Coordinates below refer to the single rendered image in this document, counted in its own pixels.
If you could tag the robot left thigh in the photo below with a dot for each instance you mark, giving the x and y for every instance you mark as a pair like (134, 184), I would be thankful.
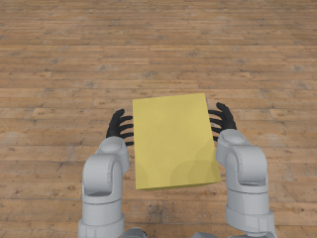
(134, 233)

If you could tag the carton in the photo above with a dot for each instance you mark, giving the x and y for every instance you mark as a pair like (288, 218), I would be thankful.
(173, 143)

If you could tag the left robot forearm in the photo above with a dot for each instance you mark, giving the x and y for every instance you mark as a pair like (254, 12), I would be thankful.
(102, 190)

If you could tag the right robot forearm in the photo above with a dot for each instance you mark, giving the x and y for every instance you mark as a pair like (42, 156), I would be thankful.
(247, 207)

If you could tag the robot left hand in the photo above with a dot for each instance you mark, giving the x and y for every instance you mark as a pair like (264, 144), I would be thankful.
(115, 129)

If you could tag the robot right hand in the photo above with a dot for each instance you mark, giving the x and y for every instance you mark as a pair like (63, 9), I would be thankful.
(227, 121)

